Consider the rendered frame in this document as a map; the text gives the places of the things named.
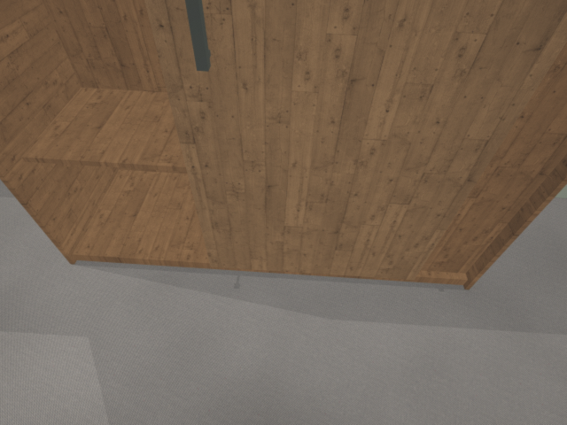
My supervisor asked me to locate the handle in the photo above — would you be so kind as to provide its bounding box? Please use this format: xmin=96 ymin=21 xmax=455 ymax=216
xmin=185 ymin=0 xmax=211 ymax=72

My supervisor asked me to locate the wardrobe door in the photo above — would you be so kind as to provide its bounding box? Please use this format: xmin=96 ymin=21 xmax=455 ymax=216
xmin=144 ymin=0 xmax=567 ymax=280
xmin=421 ymin=43 xmax=567 ymax=274

